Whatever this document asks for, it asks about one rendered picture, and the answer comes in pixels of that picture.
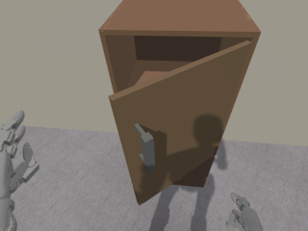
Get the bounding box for left robot hand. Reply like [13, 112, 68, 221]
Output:
[0, 110, 39, 198]

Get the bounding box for right robot hand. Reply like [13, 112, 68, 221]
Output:
[226, 192, 264, 231]

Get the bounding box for handle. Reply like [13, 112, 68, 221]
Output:
[134, 123, 156, 174]

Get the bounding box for left robot forearm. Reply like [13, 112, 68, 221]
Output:
[0, 197, 17, 231]

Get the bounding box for cupboard door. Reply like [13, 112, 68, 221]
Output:
[109, 40, 252, 206]

